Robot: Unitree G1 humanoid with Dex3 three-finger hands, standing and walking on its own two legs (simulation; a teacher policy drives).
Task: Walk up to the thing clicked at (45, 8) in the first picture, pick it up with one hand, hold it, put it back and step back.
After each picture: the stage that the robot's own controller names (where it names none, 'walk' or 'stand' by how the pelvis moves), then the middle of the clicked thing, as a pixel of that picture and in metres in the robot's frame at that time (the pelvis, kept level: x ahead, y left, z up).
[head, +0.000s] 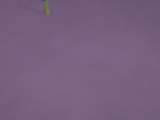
stand; (45, 6) +1.91 +0.57 -0.66
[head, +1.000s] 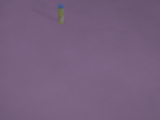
walk; (60, 14) +1.82 +0.27 -0.63
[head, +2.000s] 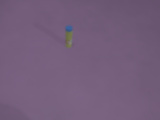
walk; (68, 37) +1.24 +0.15 -0.65
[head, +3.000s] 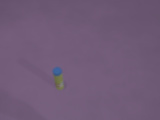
walk; (58, 79) +0.75 +0.21 -0.64
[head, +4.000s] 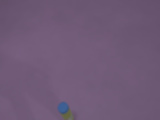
walk; (66, 113) +0.43 +0.21 -0.63
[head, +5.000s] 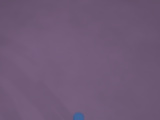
stand; out of the picture +0.38 +0.05 -0.64
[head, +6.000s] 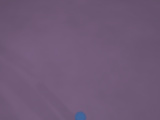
stand; out of the picture +0.39 +0.05 -0.65
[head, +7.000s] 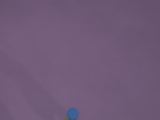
walk; (71, 117) +0.33 +0.02 -0.63
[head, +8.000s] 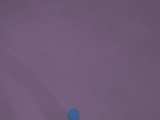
stand; (72, 119) +0.36 +0.04 -0.61
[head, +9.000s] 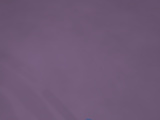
stand; out of the picture +0.38 -0.01 -0.64
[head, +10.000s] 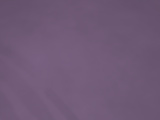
stand; out of the picture +0.36 -0.02 -0.66
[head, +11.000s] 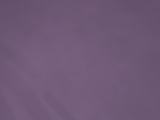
stand; out of the picture +0.34 -0.01 -0.66
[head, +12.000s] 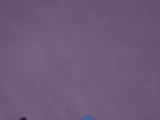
go down; out of the picture +0.35 -0.01 -0.64
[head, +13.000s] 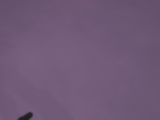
go down; out of the picture +0.33 -0.02 -0.59
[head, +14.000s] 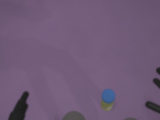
go down; (107, 101) +0.38 -0.03 -0.47
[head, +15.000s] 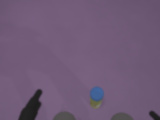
go down; (95, 98) +0.38 -0.02 -0.46
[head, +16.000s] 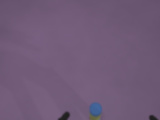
go down; (95, 114) +0.36 -0.02 -0.53
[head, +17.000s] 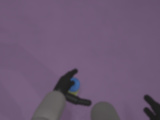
go down; (72, 89) +0.39 -0.01 -0.45
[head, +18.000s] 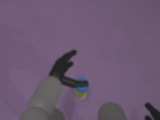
go down; (81, 89) +0.39 -0.02 -0.44
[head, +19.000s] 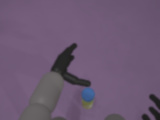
go down; (87, 99) +0.38 -0.02 -0.48
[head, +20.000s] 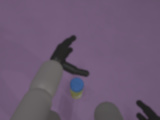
go down; (76, 89) +0.39 -0.02 -0.45
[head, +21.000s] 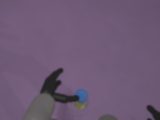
go down; (80, 100) +0.38 -0.02 -0.50
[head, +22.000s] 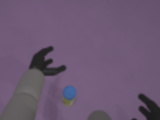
go down; (68, 97) +0.38 -0.02 -0.50
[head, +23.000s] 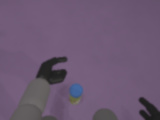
go down; (75, 95) +0.38 -0.02 -0.48
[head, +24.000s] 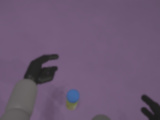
go down; (72, 100) +0.38 -0.02 -0.51
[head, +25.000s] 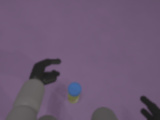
go down; (73, 94) +0.39 -0.02 -0.48
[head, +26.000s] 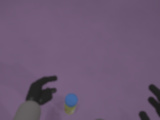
go down; (70, 104) +0.38 -0.01 -0.52
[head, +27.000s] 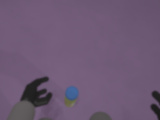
lift; (70, 97) +0.38 -0.01 -0.49
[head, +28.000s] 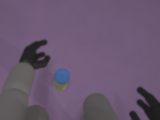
go down; (61, 81) +0.40 -0.01 -0.42
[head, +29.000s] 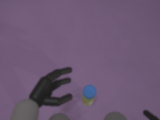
go down; (88, 96) +0.38 -0.02 -0.48
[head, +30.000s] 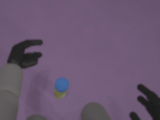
go down; (60, 89) +0.40 -0.02 -0.47
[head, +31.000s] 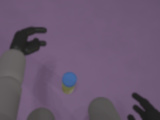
go down; (68, 84) +0.40 -0.02 -0.43
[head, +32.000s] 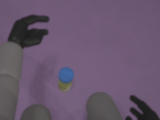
go down; (65, 81) +0.42 -0.01 -0.38
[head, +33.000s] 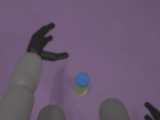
go down; (82, 85) +0.41 -0.02 -0.41
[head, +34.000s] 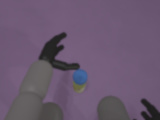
go down; (79, 82) +0.41 -0.02 -0.40
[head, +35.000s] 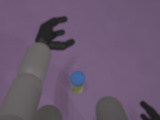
go down; (77, 84) +0.41 -0.02 -0.41
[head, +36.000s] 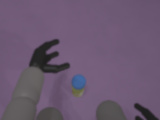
go down; (78, 87) +0.40 -0.02 -0.43
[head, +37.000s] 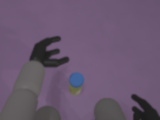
go down; (75, 85) +0.40 -0.02 -0.41
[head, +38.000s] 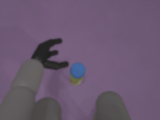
go down; (76, 75) +0.41 -0.01 -0.40
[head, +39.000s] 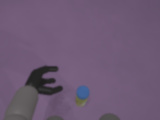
go down; (81, 97) +0.39 -0.02 -0.49
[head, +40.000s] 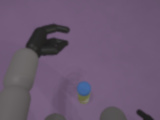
go down; (83, 93) +0.39 -0.02 -0.45
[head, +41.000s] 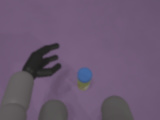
go down; (83, 80) +0.41 -0.01 -0.41
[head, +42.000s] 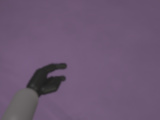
stand; out of the picture +0.36 -0.02 -0.61
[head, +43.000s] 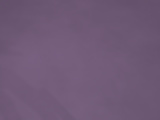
stand; out of the picture +0.35 -0.02 -0.59
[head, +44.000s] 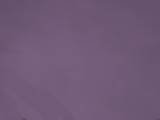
stand; out of the picture +0.35 -0.03 -0.59
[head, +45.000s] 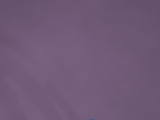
stand; out of the picture +0.36 -0.04 -0.62
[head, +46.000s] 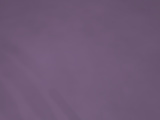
stand; out of the picture +0.35 -0.04 -0.66
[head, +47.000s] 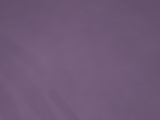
stand; out of the picture +0.34 -0.03 -0.66
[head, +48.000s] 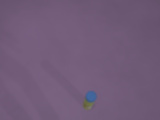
walk; (89, 101) +0.42 -0.06 -0.64
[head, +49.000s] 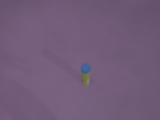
walk; (85, 75) +0.67 +0.05 -0.63
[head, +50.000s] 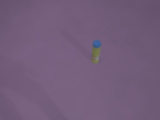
stand; (95, 52) +0.96 -0.05 -0.63
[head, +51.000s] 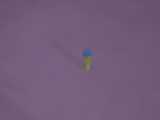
stand; (86, 60) +0.95 +0.01 -0.65
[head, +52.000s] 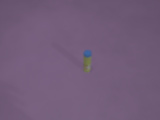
stand; (87, 61) +0.98 +0.00 -0.66
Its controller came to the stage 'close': yes
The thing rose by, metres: 0.00
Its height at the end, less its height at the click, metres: +0.00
